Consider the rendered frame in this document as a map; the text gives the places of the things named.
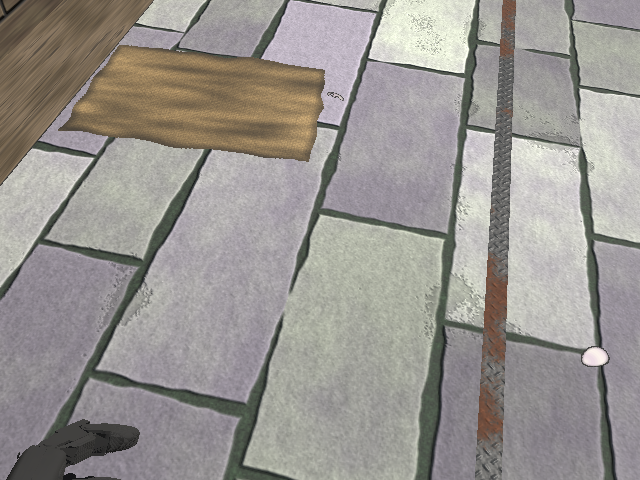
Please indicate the robot left hand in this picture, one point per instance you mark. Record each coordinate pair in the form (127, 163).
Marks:
(70, 445)

